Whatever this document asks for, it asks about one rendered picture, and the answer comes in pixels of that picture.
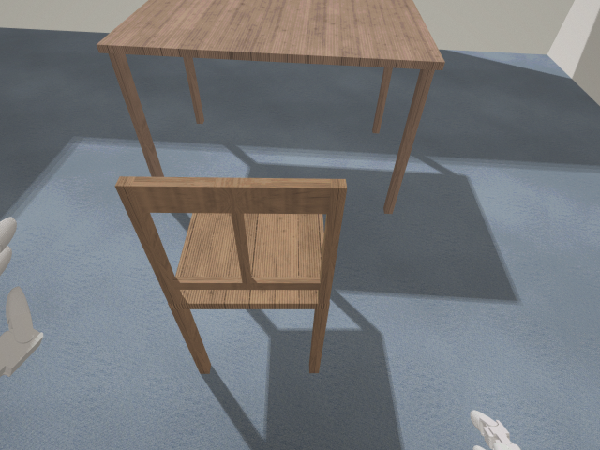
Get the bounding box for table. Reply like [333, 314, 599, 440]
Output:
[97, 0, 445, 214]

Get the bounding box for left robot hand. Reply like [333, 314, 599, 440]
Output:
[0, 217, 43, 377]

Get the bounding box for chair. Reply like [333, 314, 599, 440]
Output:
[115, 176, 347, 374]

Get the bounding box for right robot hand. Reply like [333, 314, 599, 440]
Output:
[470, 410, 521, 450]

